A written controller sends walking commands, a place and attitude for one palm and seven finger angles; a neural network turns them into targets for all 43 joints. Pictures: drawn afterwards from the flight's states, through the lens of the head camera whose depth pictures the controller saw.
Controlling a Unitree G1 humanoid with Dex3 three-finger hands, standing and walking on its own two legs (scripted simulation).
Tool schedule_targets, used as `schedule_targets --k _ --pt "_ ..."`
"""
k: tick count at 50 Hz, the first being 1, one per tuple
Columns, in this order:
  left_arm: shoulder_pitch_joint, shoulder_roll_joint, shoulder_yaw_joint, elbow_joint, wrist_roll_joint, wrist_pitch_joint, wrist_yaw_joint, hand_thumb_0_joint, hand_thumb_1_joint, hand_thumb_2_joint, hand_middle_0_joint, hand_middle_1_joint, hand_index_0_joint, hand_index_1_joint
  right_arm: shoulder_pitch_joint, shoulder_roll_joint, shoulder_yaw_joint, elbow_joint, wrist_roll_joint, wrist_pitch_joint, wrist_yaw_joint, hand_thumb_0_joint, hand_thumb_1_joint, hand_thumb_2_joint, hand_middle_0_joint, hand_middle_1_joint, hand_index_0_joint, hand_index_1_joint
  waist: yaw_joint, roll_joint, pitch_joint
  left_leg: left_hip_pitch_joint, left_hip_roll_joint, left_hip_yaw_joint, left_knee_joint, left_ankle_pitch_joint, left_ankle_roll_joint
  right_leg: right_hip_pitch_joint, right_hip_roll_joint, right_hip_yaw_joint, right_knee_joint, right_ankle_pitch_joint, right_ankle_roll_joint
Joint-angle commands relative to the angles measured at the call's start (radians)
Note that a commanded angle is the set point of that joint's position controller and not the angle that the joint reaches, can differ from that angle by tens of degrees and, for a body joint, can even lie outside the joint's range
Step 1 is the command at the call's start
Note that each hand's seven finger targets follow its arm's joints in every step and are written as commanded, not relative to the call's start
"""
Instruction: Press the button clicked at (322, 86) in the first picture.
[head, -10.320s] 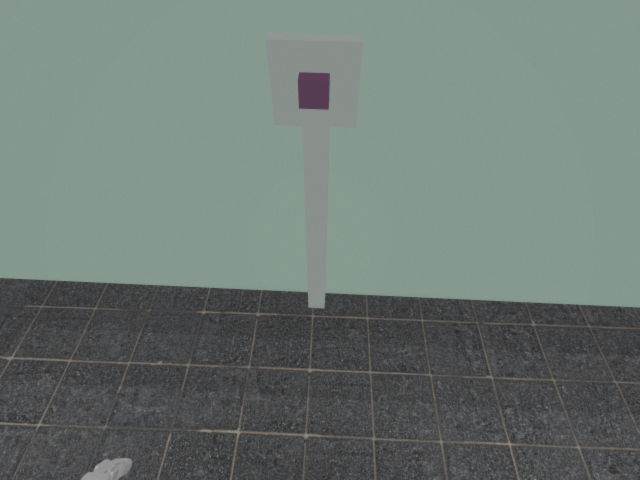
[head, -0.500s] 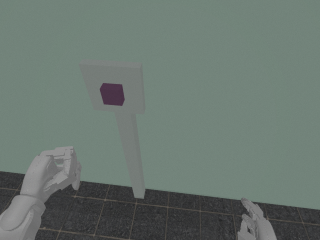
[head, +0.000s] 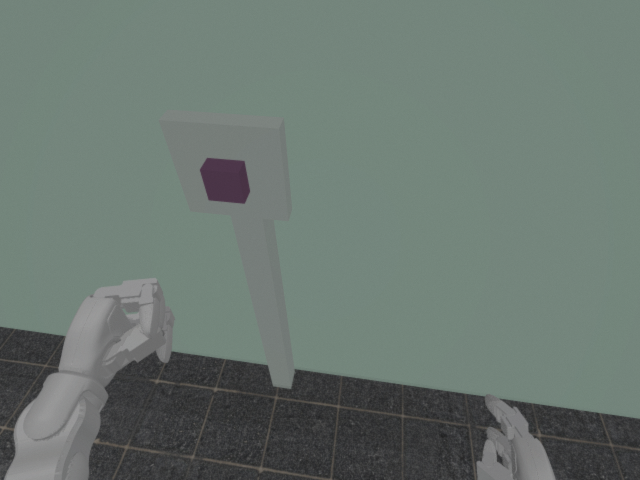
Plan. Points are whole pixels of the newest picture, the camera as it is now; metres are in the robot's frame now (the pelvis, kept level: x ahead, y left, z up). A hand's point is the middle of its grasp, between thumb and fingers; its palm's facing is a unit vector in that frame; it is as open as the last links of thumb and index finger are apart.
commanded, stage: aim a knuckle at the button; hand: left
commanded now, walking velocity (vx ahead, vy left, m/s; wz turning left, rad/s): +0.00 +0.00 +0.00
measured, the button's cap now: (226, 179) +0.50 +0.18 +0.12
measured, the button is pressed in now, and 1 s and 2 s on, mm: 0 0 0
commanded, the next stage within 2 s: none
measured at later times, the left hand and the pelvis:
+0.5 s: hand (193, 291) +0.31 +0.18 +0.09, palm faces -0.07 -1.00 -0.03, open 3.1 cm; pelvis +0.01 +0.00 +0.00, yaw -2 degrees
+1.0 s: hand (228, 252) +0.39 +0.16 +0.08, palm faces -0.09 -1.00 -0.01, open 3.1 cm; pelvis +0.01 +0.01 -0.01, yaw -3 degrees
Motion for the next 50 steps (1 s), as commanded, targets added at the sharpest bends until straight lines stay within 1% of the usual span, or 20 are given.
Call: schedule_targets --k 1,3,6,9,12,14,16,18,21,23,24,28,29,33,34,38,42,44,46,50 --pt "-0.332 0.203 0.084 -0.136 -0.006 -0.072 0.005 0.0 0.9 0.9 -1.3 -1.5 -1.3 -1.5 -0.082 -0.126 -0.055 -0.138 0.01 -0.044 -0.019 0.0 -0.9 -0.9 0.2 0.3 0.2 0.3 -0.036 -0.035 -0.092 0.085 -0.01 -0.032 -0.103 0.087 0.022 -0.068 -0.01 0.084 -0.136 0.086 0.026" --pt "-0.36 0.199 0.086 -0.134 -0.003 -0.083 0.013 0.0 0.9 0.9 -1.3 -1.5 -1.3 -1.5 -0.088 -0.119 -0.052 -0.141 0.008 -0.041 -0.017 0.0 -0.9 -0.9 0.2 0.3 0.2 0.3 -0.025 0.006 -0.145 0.111 -0.012 -0.03 -0.104 0.119 0.021 -0.045 -0.011 0.081 -0.122 0.124 0.021" --pt "-0.371 0.228 0.13 -0.078 -0.01 -0.089 0.026 0.0 0.9 0.9 -1.3 -1.5 -1.3 -1.5 -0.081 -0.119 -0.055 -0.136 0.005 -0.034 -0.014 0.0 -0.9 -0.9 0.2 0.3 0.2 0.3 -0.011 -0.018 -0.192 0.101 -0.012 -0.022 -0.096 0.164 0.019 0.001 -0.013 0.089 -0.109 0.19 0.023" --pt "-0.351 0.241 0.15 -0.004 -0.011 -0.088 0.023 0.0 0.9 0.9 -1.3 -1.5 -1.3 -1.5 -0.074 -0.121 -0.056 -0.135 0.004 -0.02 -0.007 0.0 -0.9 -0.9 0.2 0.3 0.2 0.3 -0.002 -0.058 -0.2 0.073 -0.013 -0.009 -0.086 0.215 0.019 0.036 -0.015 0.097 -0.097 0.279 0.028" --pt "-0.344 0.207 0.122 0.024 -0.009 -0.078 0.011 0.0 0.9 0.9 -1.3 -1.5 -1.3 -1.5 -0.071 -0.121 -0.061 -0.144 0.008 -0.007 0.001 0.0 -0.9 -0.9 0.2 0.3 0.2 0.3 -0.003 -0.019 -0.193 0.08 -0.017 0.004 -0.082 0.251 0.016 0.025 -0.016 0.091 -0.086 0.358 0.029" --pt "-0.352 0.217 0.127 0.044 -0.01 -0.074 0.006 0.0 0.9 0.9 -1.3 -1.5 -1.3 -1.5 -0.062 -0.126 -0.064 -0.144 0.008 0.0 0.004 0.0 -0.9 -0.9 0.2 0.3 0.2 0.3 -0.008 -0.051 -0.18 0.065 -0.013 0.001 -0.075 0.263 0.018 0.025 -0.014 0.093 -0.084 0.376 0.031" --pt "-0.369 0.186 0.096 0.014 -0.01 -0.082 0.0 0.0 0.9 0.9 -1.3 -1.5 -1.3 -1.5 -0.06 -0.124 -0.068 -0.154 0.008 0.003 0.008 0.0 -0.9 -0.9 0.2 0.3 0.2 0.3 -0.012 -0.033 -0.195 0.082 -0.015 0.004 -0.075 0.279 0.018 0.019 -0.013 0.087 -0.075 0.404 0.031" --pt "-0.399 0.172 0.078 -0.023 -0.007 -0.101 0.003 0.0 0.9 0.9 -1.3 -1.5 -1.3 -1.5 -0.056 -0.121 -0.072 -0.155 0.008 0.003 0.009 0.0 -0.9 -0.9 0.2 0.3 0.2 0.3 -0.018 0.0 -0.219 0.116 -0.014 0.005 -0.073 0.299 0.019 0.005 -0.008 0.081 -0.069 0.408 0.027" --pt "-0.427 0.205 0.109 -0.031 -0.005 -0.127 0.024 0.0 0.9 0.9 -1.3 -1.5 -1.3 -1.5 -0.042 -0.127 -0.077 -0.143 0.003 0.008 0.008 0.0 -0.9 -0.9 0.2 0.3 0.2 0.3 -0.025 -0.044 -0.233 0.118 -0.01 0.002 -0.068 0.303 0.02 0.007 -0.005 0.083 -0.063 0.412 0.029" --pt "-0.476 0.171 0.073 -0.024 0.005 -0.139 0.038 0.0 0.9 0.9 -1.3 -1.5 -1.3 -1.5 -0.045 -0.122 -0.073 -0.139 0.003 0.013 0.008 0.0 -0.9 -0.9 0.2 0.3 0.2 0.3 -0.036 -0.022 -0.209 0.118 -0.01 -0.001 -0.073 0.276 0.018 -0.029 -0.003 0.077 -0.062 0.365 0.027" --pt "-0.506 0.191 0.083 0.003 0.01 -0.141 0.048 0.0 0.9 0.9 -1.3 -1.5 -1.3 -1.5 -0.042 -0.126 -0.072 -0.127 0.002 0.019 0.008 0.0 -0.9 -0.9 0.2 0.3 0.2 0.3 -0.044 -0.047 -0.18 0.099 -0.008 -0.002 -0.071 0.252 0.019 -0.041 -0.001 0.081 -0.069 0.336 0.027" --pt "-0.589 0.201 0.084 0.11 0.027 -0.133 0.055 0.0 0.9 0.9 -1.3 -1.5 -1.3 -1.5 -0.041 -0.13 -0.07 -0.112 0.005 0.043 0.005 0.0 -0.9 -0.9 0.2 0.3 0.2 0.3 -0.049 -0.028 -0.179 0.083 -0.012 -0.002 -0.076 0.202 0.017 -0.056 -0.007 0.088 -0.075 0.282 0.024" --pt "-0.615 0.212 0.084 0.141 0.031 -0.13 0.055 0.0 0.9 0.9 -1.3 -1.5 -1.3 -1.5 -0.036 -0.133 -0.07 -0.107 0.004 0.051 0.004 0.0 -0.9 -0.9 0.2 0.3 0.2 0.3 -0.055 -0.06 -0.173 0.072 -0.009 -0.003 -0.072 0.197 0.02 -0.057 -0.004 0.091 -0.077 0.27 0.025" --pt "-0.752 0.198 0.054 0.211 0.037 -0.133 0.045 0.0 0.9 0.9 -1.3 -1.5 -1.3 -1.5 -0.033 -0.13 -0.065 -0.103 0.005 0.07 0.001 0.0 -0.9 -0.9 0.2 0.3 0.2 0.3 -0.06 0.007 -0.229 0.09 -0.012 -0.009 -0.069 0.184 0.015 -0.067 -0.006 0.088 -0.067 0.249 0.016" --pt "-0.785 0.199 0.049 0.217 0.039 -0.14 0.046 0.0 0.9 0.9 -1.3 -1.5 -1.3 -1.5 -0.027 -0.13 -0.066 -0.102 0.004 0.073 0.001 0.0 -0.9 -0.9 0.2 0.3 0.2 0.3 -0.066 -0.011 -0.238 0.096 -0.008 -0.014 -0.063 0.195 0.017 -0.07 -0.001 0.087 -0.064 0.253 0.015" --pt "-0.768 0.178 0.043 0.239 0.04 -0.163 0.051 0.0 0.9 0.9 -1.3 -1.5 -1.3 -1.5 -0.008 -0.129 -0.072 -0.108 0.0 0.082 0.013 0.0 -0.9 -0.9 0.2 0.3 0.2 0.3 -0.045 0.006 -0.329 0.128 -0.008 -0.017 -0.051 0.29 0.011 -0.035 0.0 0.078 -0.032 0.352 0.01" --pt "-0.818 0.158 0.021 0.352 0.057 -0.149 0.074 0.0 0.9 0.9 -1.3 -1.5 -1.3 -1.5 0.017 -0.137 -0.076 -0.095 0.002 0.107 0.025 0.0 -0.9 -0.9 0.2 0.3 0.2 0.3 -0.068 -0.051 -0.245 0.075 -0.004 -0.021 -0.05 0.254 0.01 -0.096 0.004 0.068 -0.031 0.321 0.014" --pt "-0.821 0.178 0.04 0.39 0.066 -0.148 0.089 0.0 0.9 0.9 -1.3 -1.5 -1.3 -1.5 0.027 -0.143 -0.078 -0.098 -0.002 0.121 0.03 0.0 -0.9 -0.9 0.2 0.3 0.2 0.3 -0.057 -0.08 -0.23 0.048 -0.004 -0.02 -0.051 0.236 0.013 -0.093 0.004 0.07 -0.031 0.302 0.013" --pt "-0.861 0.166 0.025 0.37 0.082 -0.159 0.105 0.0 0.9 0.9 -1.3 -1.5 -1.3 -1.5 0.029 -0.138 -0.078 -0.107 -0.002 0.132 0.034 0.0 -0.9 -0.9 0.2 0.3 0.2 0.3 -0.056 -0.021 -0.266 0.07 -0.005 -0.019 -0.05 0.26 0.009 -0.098 0.001 0.071 -0.018 0.311 0.009" --pt "-0.957 0.203 0.052 0.358 0.095 -0.206 0.138 0.0 0.9 0.9 -1.3 -1.5 -1.3 -1.5 0.052 -0.137 -0.084 -0.094 -0.009 0.146 0.037 0.0 -0.9 -0.9 0.2 0.3 0.2 0.3 -0.064 -0.013 -0.324 0.097 0.003 -0.02 -0.032 0.294 0.009 -0.1 0.008 0.079 -0.006 0.327 0.009"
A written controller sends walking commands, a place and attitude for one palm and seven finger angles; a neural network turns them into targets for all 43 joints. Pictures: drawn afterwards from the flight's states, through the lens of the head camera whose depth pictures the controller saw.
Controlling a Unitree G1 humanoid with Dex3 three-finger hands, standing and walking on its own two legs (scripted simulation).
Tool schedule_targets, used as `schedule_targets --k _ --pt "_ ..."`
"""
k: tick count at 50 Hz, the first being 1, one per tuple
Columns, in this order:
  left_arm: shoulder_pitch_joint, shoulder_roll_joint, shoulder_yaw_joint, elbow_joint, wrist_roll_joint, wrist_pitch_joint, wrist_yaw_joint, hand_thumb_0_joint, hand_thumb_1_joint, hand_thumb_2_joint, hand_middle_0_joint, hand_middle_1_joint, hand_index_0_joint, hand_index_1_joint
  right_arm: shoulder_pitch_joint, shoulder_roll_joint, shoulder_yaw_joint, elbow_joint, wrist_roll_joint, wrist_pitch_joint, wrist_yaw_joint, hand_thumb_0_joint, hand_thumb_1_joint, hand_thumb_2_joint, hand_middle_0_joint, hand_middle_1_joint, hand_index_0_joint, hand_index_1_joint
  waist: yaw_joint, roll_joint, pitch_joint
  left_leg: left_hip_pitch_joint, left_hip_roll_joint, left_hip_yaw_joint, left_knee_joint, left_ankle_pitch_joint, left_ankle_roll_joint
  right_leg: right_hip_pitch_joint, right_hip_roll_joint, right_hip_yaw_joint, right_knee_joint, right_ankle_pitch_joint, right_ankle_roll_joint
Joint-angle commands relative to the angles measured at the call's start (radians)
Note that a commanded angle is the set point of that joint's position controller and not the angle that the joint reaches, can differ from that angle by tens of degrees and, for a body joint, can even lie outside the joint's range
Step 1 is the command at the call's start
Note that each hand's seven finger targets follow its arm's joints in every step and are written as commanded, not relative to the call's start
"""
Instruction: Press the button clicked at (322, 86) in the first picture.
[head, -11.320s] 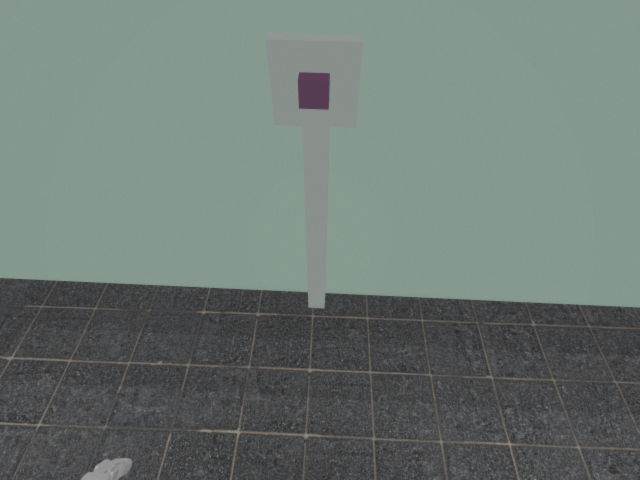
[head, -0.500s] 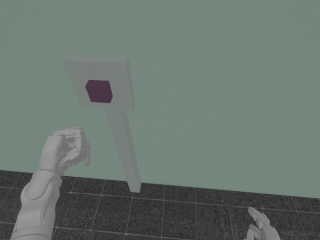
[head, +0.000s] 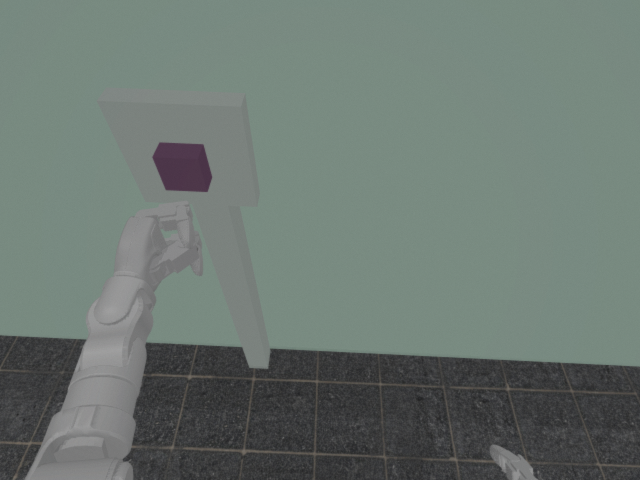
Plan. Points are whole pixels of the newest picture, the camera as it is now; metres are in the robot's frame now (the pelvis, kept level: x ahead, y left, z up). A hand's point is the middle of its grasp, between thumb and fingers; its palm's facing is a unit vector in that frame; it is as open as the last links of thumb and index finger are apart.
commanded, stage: aim a knuckle at the button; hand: left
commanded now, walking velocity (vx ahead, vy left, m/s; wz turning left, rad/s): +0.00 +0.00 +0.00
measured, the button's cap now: (184, 166) +0.49 +0.19 +0.12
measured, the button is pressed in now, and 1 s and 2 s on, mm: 0 0 5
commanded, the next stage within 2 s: press the button with the knuckle in 1.06 s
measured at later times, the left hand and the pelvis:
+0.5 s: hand (189, 251) +0.37 +0.17 +0.09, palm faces -0.01 -1.00 -0.02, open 3.1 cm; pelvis +0.00 +0.00 +0.00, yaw +0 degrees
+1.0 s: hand (189, 246) +0.38 +0.17 +0.08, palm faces -0.02 -1.00 -0.01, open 3.1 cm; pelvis +0.00 -0.01 +0.00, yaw +0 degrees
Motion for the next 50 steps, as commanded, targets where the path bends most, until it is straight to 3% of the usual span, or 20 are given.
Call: schedule_targets --k 1,2,5,8,10,13,17,20,22,24,26,29,31,33,37,39,40,44,47,50 --pt "-0.455 0.206 0.066 -0.219 -0.001 -0.125 0.03 0.0 0.9 0.9 -1.3 -1.5 -1.3 -1.5 0.005 -0.14 -0.056 -0.112 0.002 -0.023 -0.003 0.0 -0.9 -0.9 0.2 0.3 0.2 0.3 -0.009 0.014 -0.311 0.218 0.005 -0.075 -0.072 0.309 -0.01 0.031 0.014 0.024 -0.059 0.326 -0.006" --pt "-0.452 0.193 0.059 -0.209 0.0 -0.135 0.032 0.0 0.9 0.9 -1.3 -1.5 -1.3 -1.5 0.004 -0.138 -0.059 -0.109 0.002 -0.022 -0.002 0.0 -0.9 -0.9 0.2 0.3 0.2 0.3 -0.004 0.045 -0.317 0.231 0.005 -0.074 -0.069 0.304 -0.012 0.018 0.016 0.027 -0.059 0.312 -0.008" --pt "-0.416 0.199 0.067 -0.192 0.005 -0.147 0.034 0.0 0.9 0.9 -1.3 -1.5 -1.3 -1.5 0.014 -0.141 -0.062 -0.112 0.001 -0.015 0.001 0.0 -0.9 -0.9 0.2 0.3 0.2 0.3 0.006 0.047 -0.36 0.25 0.009 -0.077 -0.071 0.337 -0.013 0.037 0.018 0.025 -0.052 0.332 -0.01" --pt "-0.368 0.161 0.044 -0.158 0.001 -0.125 0.029 0.0 0.9 0.9 -1.3 -1.5 -1.3 -1.5 0.015 -0.139 -0.063 -0.112 0.004 -0.009 0.007 0.0 -0.9 -0.9 0.2 0.3 0.2 0.3 0.008 0.066 -0.334 0.249 0.01 -0.075 -0.071 0.354 -0.017 0.024 0.019 0.019 -0.058 0.342 -0.01" --pt "-0.295 0.188 0.078 -0.127 -0.005 -0.107 0.024 0.0 0.9 0.9 -1.3 -1.5 -1.3 -1.5 0.021 -0.147 -0.066 -0.12 0.005 0.0 0.009 0.0 -0.9 -0.9 0.2 0.3 0.2 0.3 0.019 -0.025 -0.319 0.201 0.01 -0.067 -0.077 0.359 -0.01 0.065 0.018 0.019 -0.061 0.377 -0.007" --pt "-0.27 0.176 0.078 -0.145 -0.017 -0.087 0.019 0.0 0.9 0.9 -1.3 -1.5 -1.3 -1.5 0.015 -0.144 -0.065 -0.138 0.008 0.007 0.011 0.0 -0.9 -0.9 0.2 0.3 0.2 0.3 0.025 -0.043 -0.291 0.167 0.004 -0.052 -0.081 0.335 -0.006 0.082 0.017 0.023 -0.07 0.396 -0.004" --pt "-0.318 0.205 0.094 -0.217 -0.014 -0.116 0.024 0.0 0.9 0.9 -1.3 -1.5 -1.3 -1.5 0.006 -0.141 -0.065 -0.144 0.008 0.011 0.007 0.0 -0.9 -0.9 0.2 0.3 0.2 0.3 0.014 -0.025 -0.279 0.172 0.002 -0.048 -0.082 0.3 -0.001 0.074 0.018 0.031 -0.074 0.37 -0.004" --pt "-0.357 0.173 0.052 -0.301 -0.01 -0.151 0.027 0.0 0.9 0.9 -1.3 -1.5 -1.3 -1.5 -0.009 -0.13 -0.062 -0.145 0.009 0.002 0.005 0.0 -0.9 -0.9 0.2 0.3 0.2 0.3 0.003 0.06 -0.31 0.23 0.007 -0.053 -0.075 0.313 -0.003 0.048 0.019 0.032 -0.068 0.353 -0.007" --pt "-0.42 0.17 0.038 -0.28 -0.011 -0.158 0.025 0.0 0.9 0.9 -1.3 -1.5 -1.3 -1.5 -0.01 -0.132 -0.058 -0.128 0.008 -0.002 0.0 0.0 -0.9 -0.9 0.2 0.3 0.2 0.3 -0.017 0.051 -0.278 0.225 0.007 -0.063 -0.076 0.259 -0.003 0.015 0.022 0.03 -0.077 0.299 -0.006" --pt "-0.455 0.162 0.019 -0.235 -0.011 -0.153 0.021 0.0 0.9 0.9 -1.3 -1.5 -1.3 -1.5 -0.009 -0.137 -0.057 -0.116 0.01 -0.002 -0.007 0.0 -0.9 -0.9 0.2 0.3 0.2 0.3 -0.036 -0.009 -0.244 0.201 0.006 -0.066 -0.077 0.2 0.004 -0.002 0.022 0.032 -0.092 0.254 -0.002" --pt "-0.474 0.169 0.024 -0.147 -0.012 -0.131 0.014 0.0 0.9 0.9 -1.3 -1.5 -1.3 -1.5 -0.016 -0.142 -0.053 -0.109 0.015 0.0 -0.013 0.0 -0.9 -0.9 0.2 0.3 0.2 0.3 -0.038 -0.012 -0.214 0.168 0.0 -0.065 -0.083 0.142 0.003 -0.017 0.016 0.036 -0.101 0.211 0.0" --pt "-0.489 0.152 0.007 -0.094 -0.009 -0.11 0.005 0.0 0.9 0.9 -1.3 -1.5 -1.3 -1.5 -0.014 -0.143 -0.049 -0.11 0.014 0.001 -0.013 0.0 -0.9 -0.9 0.2 0.3 0.2 0.3 -0.028 0.004 -0.245 0.172 -0.005 -0.073 -0.079 0.141 0.002 -0.015 0.012 0.033 -0.094 0.201 -0.006" --pt "-0.45 0.198 0.056 -0.074 -0.008 -0.105 0.006 0.0 0.9 0.9 -1.3 -1.5 -1.3 -1.5 -0.01 -0.145 -0.052 -0.117 0.013 0.005 -0.011 0.0 -0.9 -0.9 0.2 0.3 0.2 0.3 -0.003 0.014 -0.293 0.176 -0.007 -0.069 -0.073 0.181 -0.001 0.017 0.009 0.037 -0.083 0.243 -0.008" --pt "-0.479 0.186 0.048 -0.088 -0.012 -0.11 0.007 0.0 0.9 0.9 -1.3 -1.5 -1.3 -1.5 -0.01 -0.14 -0.048 -0.124 0.011 0.004 -0.007 0.0 -0.9 -0.9 0.2 0.3 0.2 0.3 -0.004 0.005 -0.314 0.178 -0.008 -0.067 -0.067 0.207 -0.001 0.033 0.009 0.034 -0.075 0.278 -0.006" --pt "-0.411 0.243 0.113 -0.128 -0.015 -0.135 0.016 0.0 0.9 0.9 -1.3 -1.5 -1.3 -1.5 -0.008 -0.139 -0.051 -0.144 0.007 0.009 -0.001 0.0 -0.9 -0.9 0.2 0.3 0.2 0.3 0.024 0.002 -0.359 0.168 -0.009 -0.052 -0.056 0.272 0.001 0.098 0.009 0.047 -0.06 0.371 -0.004" --pt "-0.375 0.248 0.116 -0.148 -0.014 -0.142 0.014 0.0 0.9 0.9 -1.3 -1.5 -1.3 -1.5 -0.002 -0.139 -0.052 -0.148 0.006 0.011 0.002 0.0 -0.9 -0.9 0.2 0.3 0.2 0.3 0.024 -0.012 -0.355 0.159 -0.007 -0.05 -0.055 0.298 0.003 0.12 0.011 0.046 -0.054 0.402 -0.005" --pt "-0.377 0.221 0.088 -0.158 -0.009 -0.142 0.009 0.0 0.9 0.9 -1.3 -1.5 -1.3 -1.5 -0.01 -0.135 -0.05 -0.152 0.011 0.012 0.003 0.0 -0.9 -0.9 0.2 0.3 0.2 0.3 0.018 0.019 -0.331 0.165 -0.005 -0.048 -0.059 0.3 0.001 0.096 0.011 0.043 -0.055 0.404 -0.005" --pt "-0.35 0.209 0.079 -0.122 -0.022 -0.113 -0.01 0.0 0.9 0.9 -1.3 -1.5 -1.3 -1.5 -0.001 -0.144 -0.052 -0.148 0.013 0.018 0.0 0.0 -0.9 -0.9 0.2 0.3 0.2 0.3 0.0 -0.027 -0.255 0.13 -0.007 -0.046 -0.06 0.255 0.006 0.071 0.013 0.043 -0.075 0.374 -0.002" --pt "-0.377 0.178 0.048 -0.159 -0.03 -0.107 -0.026 0.0 0.9 0.9 -1.3 -1.5 -1.3 -1.5 0.0 -0.142 -0.056 -0.149 0.017 0.017 -0.004 0.0 -0.9 -0.9 0.2 0.3 0.2 0.3 -0.008 -0.011 -0.277 0.156 -0.006 -0.049 -0.061 0.264 0.006 0.059 0.013 0.041 -0.075 0.376 0.0" --pt "-0.393 0.203 0.069 -0.213 -0.035 -0.125 -0.026 0.0 0.9 0.9 -1.3 -1.5 -1.3 -1.5 0.001 -0.142 -0.06 -0.144 0.015 0.011 -0.008 0.0 -0.9 -0.9 0.2 0.3 0.2 0.3 -0.006 0.007 -0.321 0.196 -0.003 -0.052 -0.054 0.287 0.006 0.063 0.015 0.042 -0.071 0.38 -0.002"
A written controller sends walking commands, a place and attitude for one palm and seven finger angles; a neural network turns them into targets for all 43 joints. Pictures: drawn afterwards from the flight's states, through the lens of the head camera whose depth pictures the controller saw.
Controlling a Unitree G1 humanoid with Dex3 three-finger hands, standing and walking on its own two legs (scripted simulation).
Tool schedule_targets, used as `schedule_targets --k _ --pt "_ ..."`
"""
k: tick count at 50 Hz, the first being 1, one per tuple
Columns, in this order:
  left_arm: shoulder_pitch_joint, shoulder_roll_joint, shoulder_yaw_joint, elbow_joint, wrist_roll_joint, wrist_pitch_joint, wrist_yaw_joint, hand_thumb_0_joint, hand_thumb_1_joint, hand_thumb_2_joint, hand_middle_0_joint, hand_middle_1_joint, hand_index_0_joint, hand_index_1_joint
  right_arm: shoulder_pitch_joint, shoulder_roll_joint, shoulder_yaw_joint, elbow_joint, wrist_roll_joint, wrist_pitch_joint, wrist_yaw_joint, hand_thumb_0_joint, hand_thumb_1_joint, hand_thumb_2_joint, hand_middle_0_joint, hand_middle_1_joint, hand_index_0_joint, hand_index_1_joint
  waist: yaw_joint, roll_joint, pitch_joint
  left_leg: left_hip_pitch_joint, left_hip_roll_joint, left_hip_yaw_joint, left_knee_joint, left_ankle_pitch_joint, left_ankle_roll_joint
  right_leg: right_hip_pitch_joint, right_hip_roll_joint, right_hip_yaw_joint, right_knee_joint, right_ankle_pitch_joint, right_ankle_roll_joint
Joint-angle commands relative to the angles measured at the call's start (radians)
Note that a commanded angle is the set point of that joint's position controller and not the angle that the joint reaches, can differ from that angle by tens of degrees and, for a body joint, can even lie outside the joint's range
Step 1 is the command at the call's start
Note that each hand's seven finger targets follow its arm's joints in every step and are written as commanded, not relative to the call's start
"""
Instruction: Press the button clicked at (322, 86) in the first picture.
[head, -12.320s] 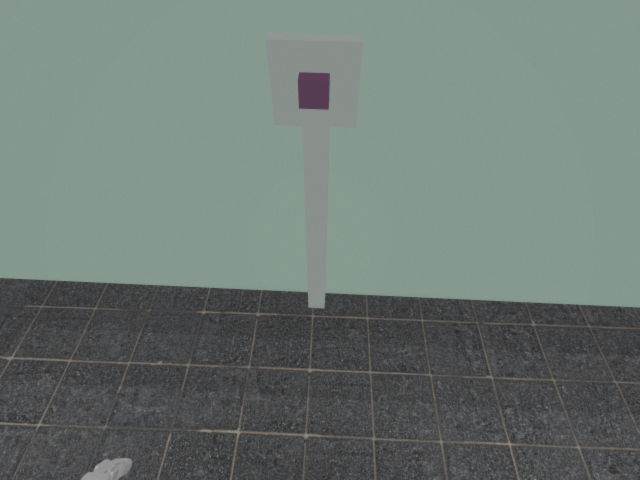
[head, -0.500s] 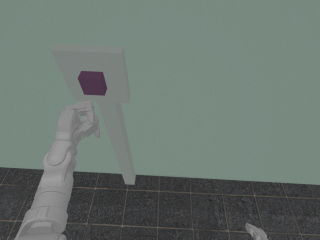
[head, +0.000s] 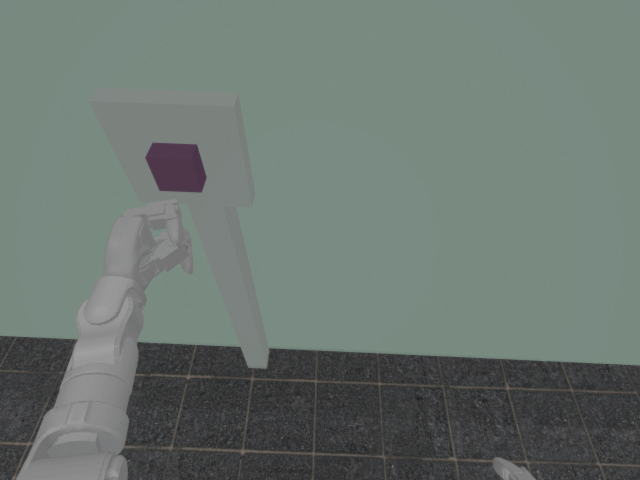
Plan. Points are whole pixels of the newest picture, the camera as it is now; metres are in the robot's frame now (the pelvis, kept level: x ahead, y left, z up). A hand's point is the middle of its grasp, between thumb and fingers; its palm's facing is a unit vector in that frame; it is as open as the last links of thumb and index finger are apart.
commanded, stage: aim a knuckle at the button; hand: left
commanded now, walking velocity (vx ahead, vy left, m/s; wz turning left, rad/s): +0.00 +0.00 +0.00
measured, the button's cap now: (178, 166) +0.49 +0.20 +0.12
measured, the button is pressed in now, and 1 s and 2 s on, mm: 0 5 0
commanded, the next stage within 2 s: press the button with the knuckle in 0.06 s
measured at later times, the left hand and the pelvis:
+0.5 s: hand (189, 229) +0.40 +0.17 +0.09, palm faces -0.02 -1.00 -0.01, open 3.1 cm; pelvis +0.00 +0.00 +0.00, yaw +0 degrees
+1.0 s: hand (196, 215) +0.43 +0.17 +0.09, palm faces -0.01 -1.00 -0.02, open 3.1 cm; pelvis -0.01 +0.00 -0.01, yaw +0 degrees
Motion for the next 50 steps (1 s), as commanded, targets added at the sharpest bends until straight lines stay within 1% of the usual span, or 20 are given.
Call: schedule_targets --k 1,3,9,13,14,18,20,23,26,28,29,30,32,33,36,39,42,45,48,50 --pt "-0.396 0.162 0.025 -0.302 -0.022 -0.093 -0.008 0.0 0.9 0.9 -1.3 -1.5 -1.3 -1.5 -0.023 -0.133 -0.056 -0.125 0.005 -0.048 -0.011 0.0 -0.9 -0.9 0.2 0.3 0.2 0.3 -0.009 0.046 -0.324 0.236 -0.015 -0.05 -0.068 0.313 0.011 0.07 0.003 0.042 -0.074 0.388 0.005" --pt "-0.383 0.132 0.003 -0.319 -0.019 -0.1 0.002 0.0 0.9 0.9 -1.3 -1.5 -1.3 -1.5 -0.022 -0.129 -0.055 -0.121 0.003 -0.055 -0.008 0.0 -0.9 -0.9 0.2 0.3 0.2 0.3 -0.008 0.047 -0.333 0.263 -0.011 -0.061 -0.068 0.343 0.007 0.058 0.005 0.032 -0.067 0.388 0.002" --pt "-0.341 0.17 0.038 -0.204 0.001 -0.057 0.037 0.0 0.9 0.9 -1.3 -1.5 -1.3 -1.5 -0.022 -0.141 -0.054 -0.111 0.003 -0.044 -0.006 0.0 -0.9 -0.9 0.2 0.3 0.2 0.3 -0.008 -0.043 -0.245 0.177 -0.014 -0.058 -0.079 0.264 0.011 0.052 0.002 0.03 -0.081 0.339 0.008" --pt "-0.423 0.185 0.047 -0.21 0.01 -0.051 0.045 0.0 0.9 0.9 -1.3 -1.5 -1.3 -1.5 -0.026 -0.136 -0.049 -0.12 0.001 -0.037 -0.006 0.0 -0.9 -0.9 0.2 0.3 0.2 0.3 -0.002 0.013 -0.282 0.19 -0.019 -0.055 -0.08 0.266 0.008 0.063 -0.002 0.038 -0.077 0.341 0.005" --pt "-0.43 0.195 0.052 -0.229 0.012 -0.062 0.048 0.0 0.9 0.9 -1.3 -1.5 -1.3 -1.5 -0.023 -0.137 -0.051 -0.121 -0.001 -0.037 -0.006 0.0 -0.9 -0.9 0.2 0.3 0.2 0.3 -0.006 0.0 -0.303 0.205 -0.015 -0.058 -0.074 0.287 0.01 0.07 0.0 0.036 -0.072 0.352 0.003" --pt "-0.458 0.147 0.017 -0.237 0.002 -0.092 0.038 0.0 0.9 0.9 -1.3 -1.5 -1.3 -1.5 -0.018 -0.13 -0.05 -0.113 -0.002 -0.043 -0.002 0.0 -0.9 -0.9 0.2 0.3 0.2 0.3 -0.013 0.025 -0.338 0.249 -0.012 -0.059 -0.059 0.345 0.005 0.061 0.005 0.036 -0.063 0.398 0.003" --pt "-0.451 0.185 0.048 -0.149 0.004 -0.084 0.031 0.0 0.9 0.9 -1.3 -1.5 -1.3 -1.5 -0.006 -0.141 -0.051 -0.101 0.0 -0.035 -0.004 0.0 -0.9 -0.9 0.2 0.3 0.2 0.3 -0.024 -0.046 -0.285 0.191 -0.011 -0.056 -0.059 0.305 0.009 0.055 0.005 0.037 -0.07 0.386 0.008" --pt "-0.532 0.175 0.022 -0.072 0.013 -0.065 0.019 0.0 0.9 0.9 -1.3 -1.5 -1.3 -1.5 -0.005 -0.144 -0.049 -0.092 0.004 -0.027 -0.007 0.0 -0.9 -0.9 0.2 0.3 0.2 0.3 -0.036 -0.012 -0.23 0.158 -0.017 -0.06 -0.068 0.225 0.007 0.003 0.002 0.036 -0.078 0.306 0.006" --pt "-0.581 0.19 0.027 -0.049 0.017 -0.062 0.016 0.0 0.9 0.9 -1.3 -1.5 -1.3 -1.5 0.003 -0.146 -0.047 -0.094 0.003 -0.022 -0.008 0.0 -0.9 -0.9 0.2 0.3 0.2 0.3 -0.036 0.024 -0.266 0.172 -0.019 -0.061 -0.062 0.22 0.008 -0.001 0.001 0.041 -0.079 0.288 0.003" --pt "-0.637 0.215 0.048 -0.045 0.015 -0.077 0.019 0.0 0.9 0.9 -1.3 -1.5 -1.3 -1.5 0.012 -0.146 -0.046 -0.089 -0.001 -0.022 -0.01 0.0 -0.9 -0.9 0.2 0.3 0.2 0.3 -0.037 0.02 -0.298 0.175 -0.018 -0.066 -0.058 0.226 0.009 0.005 0.002 0.042 -0.072 0.286 0.002" --pt "-0.669 0.223 0.052 -0.047 0.015 -0.089 0.02 0.0 0.9 0.9 -1.3 -1.5 -1.3 -1.5 0.021 -0.148 -0.048 -0.082 -0.003 -0.022 -0.011 0.0 -0.9 -0.9 0.2 0.3 0.2 0.3 -0.048 -0.012 -0.317 0.179 -0.016 -0.069 -0.051 0.233 0.011 0.011 0.005 0.041 -0.067 0.291 0.004" --pt "-0.671 0.249 0.077 -0.043 0.016 -0.102 0.022 0.0 0.9 0.9 -1.3 -1.5 -1.3 -1.5 0.025 -0.15 -0.051 -0.081 -0.003 -0.023 -0.012 0.0 -0.9 -0.9 0.2 0.3 0.2 0.3 -0.035 -0.003 -0.343 0.186 -0.014 -0.071 -0.052 0.248 0.008 0.022 0.005 0.043 -0.061 0.301 0.003" --pt "-0.68 0.222 0.062 -0.054 0.016 -0.122 0.023 0.0 0.9 0.9 -1.3 -1.5 -1.3 -1.5 0.035 -0.145 -0.052 -0.077 -0.006 -0.027 -0.008 0.0 -0.9 -0.9 0.2 0.3 0.2 0.3 -0.036 0.037 -0.392 0.232 -0.012 -0.073 -0.042 0.301 0.004 0.015 0.007 0.04 -0.049 0.337 0.001" --pt "-0.674 0.217 0.057 -0.043 0.019 -0.128 0.023 0.0 0.9 0.9 -1.3 -1.5 -1.3 -1.5 0.04 -0.145 -0.053 -0.074 -0.005 -0.027 -0.006 0.0 -0.9 -0.9 0.2 0.3 0.2 0.3 -0.034 0.063 -0.39 0.243 -0.011 -0.073 -0.037 0.32 0.001 0.001 0.009 0.038 -0.045 0.342 -0.001" --pt "-0.629 0.216 0.064 -0.005 0.028 -0.129 0.03 0.0 0.9 0.9 -1.3 -1.5 -1.3 -1.5 0.058 -0.15 -0.061 -0.067 -0.008 -0.02 0.004 0.0 -0.9 -0.9 0.2 0.3 0.2 0.3 -0.03 0.04 -0.385 0.235 -0.005 -0.075 -0.031 0.366 0.0 -0.004 0.013 0.03 -0.035 0.371 -0.001" --pt "-0.667 0.208 0.051 -0.022 0.024 -0.132 0.031 0.0 0.9 0.9 -1.3 -1.5 -1.3 -1.5 0.065 -0.152 -0.063 -0.067 -0.007 -0.015 0.006 0.0 -0.9 -0.9 0.2 0.3 0.2 0.3 -0.044 0.0 -0.369 0.213 -0.006 -0.072 -0.031 0.357 0.005 0.007 0.016 0.031 -0.04 0.376 0.002" --pt "-0.741 0.22 0.054 0.014 0.029 -0.132 0.038 0.0 0.9 0.9 -1.3 -1.5 -1.3 -1.5 0.067 -0.154 -0.063 -0.053 -0.005 -0.01 0.0 0.0 -0.9 -0.9 0.2 0.3 0.2 0.3 -0.066 -0.019 -0.316 0.182 -0.008 -0.069 -0.037 0.281 0.009 -0.024 0.017 0.036 -0.056 0.325 0.008" --pt "-0.784 0.227 0.053 0.07 0.042 -0.144 0.044 0.0 0.9 0.9 -1.3 -1.5 -1.3 -1.5 0.072 -0.154 -0.058 -0.042 -0.006 -0.01 -0.002 0.0 -0.9 -0.9 0.2 0.3 0.2 0.3 -0.07 0.021 -0.288 0.174 -0.009 -0.072 -0.041 0.227 0.009 -0.062 0.016 0.039 -0.06 0.266 0.004" --pt "-0.842 0.216 0.039 0.089 0.047 -0.159 0.041 0.0 0.9 0.9 -1.3 -1.5 -1.3 -1.5 0.082 -0.153 -0.058 -0.031 -0.009 -0.016 -0.002 0.0 -0.9 -0.9 0.2 0.3 0.2 0.3 -0.079 0.047 -0.327 0.205 -0.009 -0.081 -0.034 0.233 0.006 -0.081 0.017 0.038 -0.053 0.253 0.003" --pt "-0.832 0.275 0.09 0.105 0.048 -0.168 0.04 0.0 0.9 0.9 -1.3 -1.5 -1.3 -1.5 0.089 -0.158 -0.057 -0.032 -0.012 -0.014 -0.001 0.0 -0.9 -0.9 0.2 0.3 0.2 0.3 -0.064 0.036 -0.374 0.196 -0.009 -0.081 -0.032 0.242 0.006 -0.044 0.016 0.041 -0.045 0.266 0.002"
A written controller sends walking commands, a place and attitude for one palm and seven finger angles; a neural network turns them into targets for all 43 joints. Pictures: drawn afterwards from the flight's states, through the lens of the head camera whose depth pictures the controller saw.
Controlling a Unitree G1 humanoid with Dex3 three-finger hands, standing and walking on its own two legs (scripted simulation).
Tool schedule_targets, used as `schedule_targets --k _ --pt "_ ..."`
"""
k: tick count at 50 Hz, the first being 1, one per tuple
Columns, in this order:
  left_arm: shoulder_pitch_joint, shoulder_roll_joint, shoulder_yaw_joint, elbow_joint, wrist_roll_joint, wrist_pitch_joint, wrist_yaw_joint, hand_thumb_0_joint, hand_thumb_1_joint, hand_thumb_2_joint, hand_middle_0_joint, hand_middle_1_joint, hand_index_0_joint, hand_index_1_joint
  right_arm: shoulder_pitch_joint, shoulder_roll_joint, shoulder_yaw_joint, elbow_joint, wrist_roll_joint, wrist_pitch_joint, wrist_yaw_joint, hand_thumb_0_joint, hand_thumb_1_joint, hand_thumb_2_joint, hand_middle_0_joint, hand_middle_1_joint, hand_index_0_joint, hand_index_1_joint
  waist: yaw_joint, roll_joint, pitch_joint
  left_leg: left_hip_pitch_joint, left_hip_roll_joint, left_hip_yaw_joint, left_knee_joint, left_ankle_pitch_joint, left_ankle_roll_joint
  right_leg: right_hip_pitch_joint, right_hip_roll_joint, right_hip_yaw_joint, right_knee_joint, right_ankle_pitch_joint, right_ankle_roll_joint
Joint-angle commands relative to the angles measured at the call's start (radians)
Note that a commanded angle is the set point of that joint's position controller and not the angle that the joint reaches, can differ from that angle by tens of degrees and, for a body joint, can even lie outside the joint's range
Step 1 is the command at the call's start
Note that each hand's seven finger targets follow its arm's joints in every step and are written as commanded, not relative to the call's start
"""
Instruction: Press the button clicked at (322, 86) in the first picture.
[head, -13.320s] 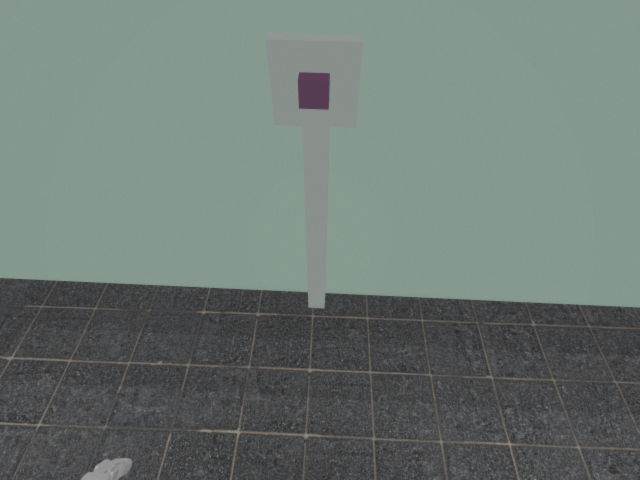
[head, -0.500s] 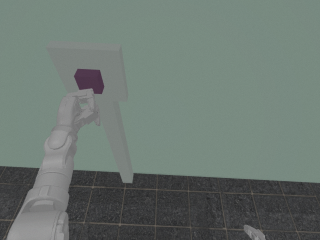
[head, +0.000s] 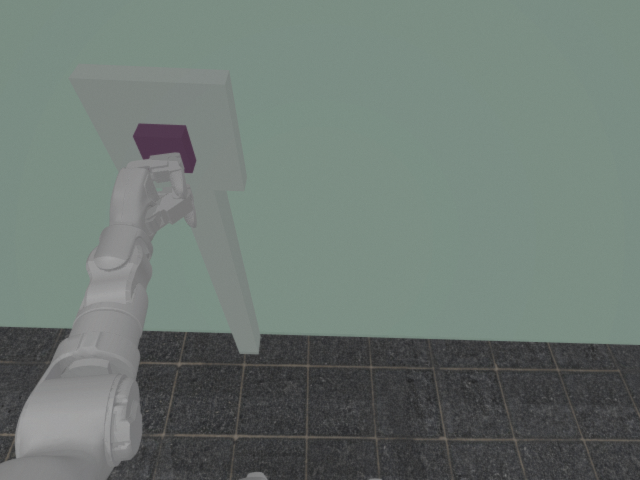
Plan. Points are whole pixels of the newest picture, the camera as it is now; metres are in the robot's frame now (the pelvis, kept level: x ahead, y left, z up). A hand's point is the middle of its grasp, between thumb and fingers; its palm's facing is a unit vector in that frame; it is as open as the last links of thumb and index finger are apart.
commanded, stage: press the button with the knuckle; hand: left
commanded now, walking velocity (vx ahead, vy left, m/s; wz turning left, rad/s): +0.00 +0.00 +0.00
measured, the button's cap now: (167, 145) +0.50 +0.19 +0.13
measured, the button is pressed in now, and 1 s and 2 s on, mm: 5 0 0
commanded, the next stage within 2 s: hold the button down briefly in 0.26 s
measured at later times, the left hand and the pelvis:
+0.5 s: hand (187, 193) +0.45 +0.17 +0.09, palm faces -0.04 -1.00 -0.02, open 3.3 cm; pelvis -0.02 +0.00 -0.01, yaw +1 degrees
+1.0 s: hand (184, 198) +0.44 +0.17 +0.09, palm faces -0.05 -1.00 +0.00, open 3.6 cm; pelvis -0.02 +0.00 -0.01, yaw -1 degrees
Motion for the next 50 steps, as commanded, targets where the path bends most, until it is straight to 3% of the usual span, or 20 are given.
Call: schedule_targets --k 1,2,3,6,7,10,12,15,19,25,28,31,33,35,42,44,47,48,49,50 --pt "-0.562 0.229 0.053 -0.217 -0.015 -0.094 0.0 0.0 0.9 0.9 -1.3 -1.5 -1.3 -1.5 0.062 -0.162 -0.055 -0.088 0.005 -0.028 -0.009 0.0 -0.9 -0.9 0.2 0.3 0.2 0.3 -0.038 0.049 -0.385 0.291 -0.009 -0.068 -0.082 0.243 0.002 0.03 0.018 0.054 -0.09 0.268 0.001" --pt "-0.587 0.201 0.033 -0.204 -0.019 -0.096 -0.005 0.0 0.9 0.9 -1.3 -1.5 -1.3 -1.5 0.062 -0.157 -0.053 -0.083 0.004 -0.03 -0.009 0.0 -0.9 -0.9 0.2 0.3 0.2 0.3 -0.046 0.043 -0.373 0.291 -0.01 -0.07 -0.082 0.24 0.002 0.02 0.019 0.05 -0.091 0.267 0.002" --pt "-0.595 0.218 0.047 -0.187 -0.018 -0.098 -0.006 0.0 0.9 0.9 -1.3 -1.5 -1.3 -1.5 0.063 -0.161 -0.054 -0.081 0.003 -0.03 -0.01 0.0 -0.9 -0.9 0.2 0.3 0.2 0.3 -0.043 0.037 -0.358 0.273 -0.009 -0.071 -0.081 0.219 0.001 0.014 0.019 0.051 -0.093 0.25 0.002" --pt "-0.681 0.202 0.016 -0.146 -0.017 -0.102 -0.003 0.0 0.9 0.9 -1.3 -1.5 -1.3 -1.5 0.066 -0.165 -0.05 -0.069 0.007 -0.034 -0.014 0.0 -0.9 -0.9 0.2 0.3 0.2 0.3 -0.079 0.031 -0.302 0.25 -0.007 -0.077 -0.086 0.147 0.005 -0.042 0.021 0.052 -0.105 0.178 0.006" --pt "-0.696 0.236 0.043 -0.142 -0.015 -0.106 0.004 0.0 0.9 0.9 -1.3 -1.5 -1.3 -1.5 0.068 -0.17 -0.052 -0.064 0.004 -0.036 -0.016 0.0 -0.9 -0.9 0.2 0.3 0.2 0.3 -0.073 0.035 -0.303 0.242 -0.007 -0.081 -0.086 0.128 0.004 -0.047 0.02 0.054 -0.105 0.158 0.005" --pt "-0.727 0.191 0.003 -0.122 -0.004 -0.117 0.012 0.0 0.9 0.9 -1.3 -1.5 -1.3 -1.5 0.077 -0.168 -0.05 -0.056 0.001 -0.045 -0.012 0.0 -0.9 -0.9 0.2 0.3 0.2 0.3 -0.085 0.068 -0.338 0.272 -0.007 -0.089 -0.08 0.129 0.002 -0.076 0.021 0.052 -0.097 0.143 0.004" --pt "-0.752 0.239 0.032 -0.105 -0.002 -0.117 0.018 0.0 0.9 0.9 -1.3 -1.5 -1.3 -1.5 0.088 -0.177 -0.051 -0.049 0.0 -0.046 -0.013 0.0 -0.9 -0.9 0.2 0.3 0.2 0.3 -0.092 0.047 -0.345 0.255 -0.005 -0.094 -0.076 0.115 0.003 -0.079 0.021 0.054 -0.095 0.131 0.006" --pt "-0.778 0.257 0.04 -0.082 -0.001 -0.122 0.012 0.0 0.9 0.9 -1.3 -1.5 -1.3 -1.5 0.097 -0.18 -0.049 -0.044 0.0 -0.051 -0.014 0.0 -0.9 -0.9 0.2 0.3 0.2 0.3 -0.099 0.035 -0.372 0.232 -0.007 -0.088 -0.07 0.1 0.007 -0.058 0.021 0.063 -0.097 0.127 0.01" --pt "-0.812 0.283 0.041 -0.037 -0.003 -0.109 0.001 0.0 0.9 0.9 -1.3 -1.5 -1.3 -1.5 0.107 -0.185 -0.041 -0.042 0.003 -0.053 -0.02 0.0 -0.9 -0.9 0.2 0.3 0.2 0.3 -0.114 0.032 -0.324 0.166 -0.009 -0.087 -0.072 0.035 0.011 -0.069 0.021 0.07 -0.104 0.079 0.011" --pt "-0.832 0.307 0.057 -0.028 -0.006 -0.099 -0.007 0.0 0.9 0.9 -1.3 -1.5 -1.3 -1.5 0.122 -0.188 -0.042 -0.042 0.002 -0.061 -0.021 0.0 -0.9 -0.9 0.2 0.3 0.2 0.3 -0.113 0.075 -0.356 0.164 -0.008 -0.089 -0.068 0.021 0.009 -0.082 0.019 0.069 -0.098 0.062 0.012" --pt "-0.835 0.29 0.046 -0.022 -0.009 -0.093 -0.007 0.0 0.9 0.9 -1.3 -1.5 -1.3 -1.5 0.127 -0.188 -0.042 -0.041 0.0 -0.065 -0.018 0.0 -0.9 -0.9 0.2 0.3 0.2 0.3 -0.12 0.075 -0.343 0.163 -0.007 -0.089 -0.068 0.007 0.009 -0.101 0.021 0.065 -0.102 0.049 0.013" --pt "-0.828 0.335 0.071 0.006 0.001 -0.086 -0.003 0.0 0.9 0.9 -1.3 -1.5 -1.3 -1.5 0.135 -0.195 -0.042 -0.042 0.0 -0.062 -0.019 0.0 -0.9 -0.9 0.2 0.3 0.2 0.3 -0.122 0.045 -0.33 0.12 -0.005 -0.088 -0.062 -0.01 0.013 -0.094 0.021 0.07 -0.1 0.035 0.014" --pt "-0.845 0.296 0.036 -0.014 0.01 -0.089 -0.002 0.0 0.9 0.9 -1.3 -1.5 -1.3 -1.5 0.137 -0.191 -0.044 -0.046 -0.001 -0.066 -0.015 0.0 -0.9 -0.9 0.2 0.3 0.2 0.3 -0.126 0.092 -0.334 0.153 -0.005 -0.094 -0.065 -0.014 0.009 -0.13 0.021 0.062 -0.094 0.028 0.011" --pt "-0.811 0.327 0.076 -0.015 0.012 -0.094 -0.002 0.0 0.9 0.9 -1.3 -1.5 -1.3 -1.5 0.144 -0.195 -0.048 -0.05 -0.007 -0.065 -0.011 0.0 -0.9 -0.9 0.2 0.3 0.2 0.3 -0.104 0.072 -0.377 0.162 -0.005 -0.096 -0.058 0.017 0.009 -0.103 0.024 0.062 -0.086 0.048 0.009" --pt "-0.697 0.308 0.085 -0.032 -0.005 -0.076 -0.024 0.0 0.9 0.9 -1.3 -1.5 -1.3 -1.5 0.131 -0.188 -0.048 -0.085 -0.003 -0.051 -0.006 0.0 -0.9 -0.9 0.2 0.3 0.2 0.3 -0.076 0.042 -0.365 0.135 -0.008 -0.076 -0.062 0.042 0.011 -0.049 0.025 0.06 -0.089 0.078 0.009" --pt "-0.639 0.327 0.115 -0.043 -0.01 -0.076 -0.027 0.0 0.9 0.9 -1.3 -1.5 -1.3 -1.5 0.126 -0.187 -0.05 -0.096 -0.003 -0.047 -0.005 0.0 -0.9 -0.9 0.2 0.3 0.2 0.3 -0.054 0.029 -0.37 0.134 -0.008 -0.072 -0.063 0.057 0.012 -0.024 0.026 0.059 -0.086 0.091 0.005" --pt "-0.576 0.273 0.084 -0.092 -0.019 -0.073 -0.034 0.0 0.9 0.9 -1.3 -1.5 -1.3 -1.5 0.106 -0.174 -0.05 -0.117 0.002 -0.042 -0.002 0.0 -0.9 -0.9 0.2 0.3 0.2 0.3 -0.04 0.068 -0.352 0.165 -0.008 -0.064 -0.072 0.088 0.008 -0.027 0.028 0.051 -0.087 0.121 0.004" --pt "-0.548 0.288 0.103 -0.106 -0.024 -0.073 -0.032 0.0 0.9 0.9 -1.3 -1.5 -1.3 -1.5 0.104 -0.177 -0.051 -0.121 0.002 -0.04 -0.003 0.0 -0.9 -0.9 0.2 0.3 0.2 0.3 -0.032 0.032 -0.348 0.165 -0.005 -0.069 -0.076 0.09 0.007 -0.019 0.029 0.046 -0.086 0.122 0.003" --pt "-0.534 0.263 0.081 -0.135 -0.027 -0.078 -0.033 0.0 0.9 0.9 -1.3 -1.5 -1.3 -1.5 0.096 -0.171 -0.05 -0.128 0.004 -0.039 -0.002 0.0 -0.9 -0.9 0.2 0.3 0.2 0.3 -0.028 0.062 -0.348 0.179 -0.008 -0.068 -0.076 0.11 0.007 -0.014 0.029 0.046 -0.084 0.137 -0.001" --pt "-0.491 0.28 0.108 -0.145 -0.028 -0.075 -0.027 0.0 0.9 0.9 -1.3 -1.5 -1.3 -1.5 0.092 -0.173 -0.052 -0.136 0.004 -0.037 0.0 0.0 -0.9 -0.9 0.2 0.3 0.2 0.3 -0.014 0.038 -0.354 0.184 -0.006 -0.066 -0.079 0.113 0.007 -0.004 0.03 0.045 -0.083 0.144 0.0"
